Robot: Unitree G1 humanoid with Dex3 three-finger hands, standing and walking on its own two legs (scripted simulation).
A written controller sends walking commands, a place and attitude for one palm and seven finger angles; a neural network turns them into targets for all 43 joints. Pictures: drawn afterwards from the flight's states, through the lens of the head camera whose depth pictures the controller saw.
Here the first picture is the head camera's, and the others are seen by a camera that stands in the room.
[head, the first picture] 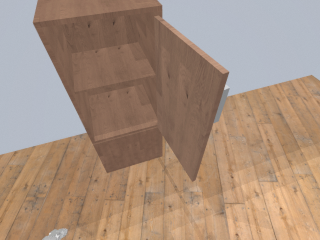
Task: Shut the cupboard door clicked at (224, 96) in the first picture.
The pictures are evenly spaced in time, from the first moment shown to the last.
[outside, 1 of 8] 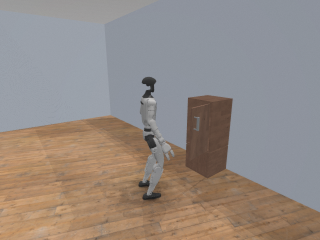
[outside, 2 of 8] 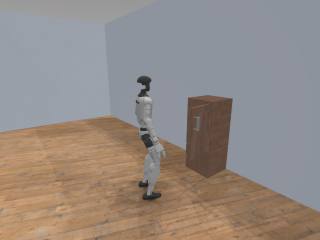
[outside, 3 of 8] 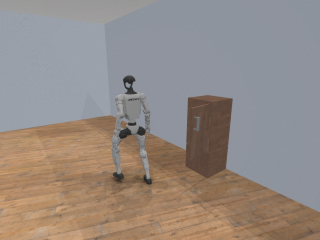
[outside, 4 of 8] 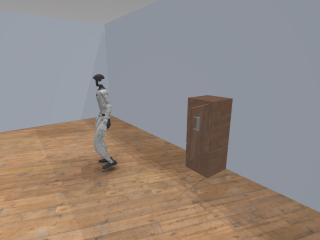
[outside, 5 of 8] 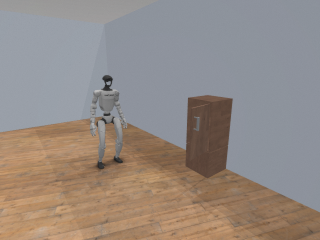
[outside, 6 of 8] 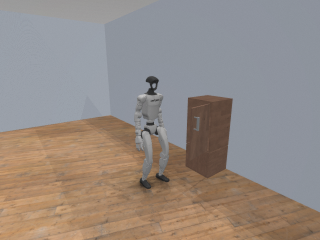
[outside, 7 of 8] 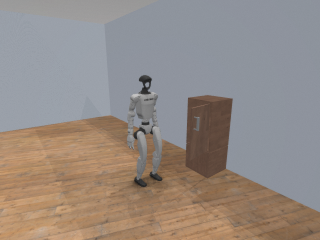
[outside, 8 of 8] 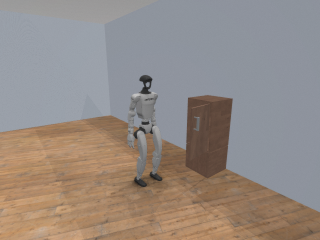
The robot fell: no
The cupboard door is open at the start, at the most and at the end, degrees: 98 98 98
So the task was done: no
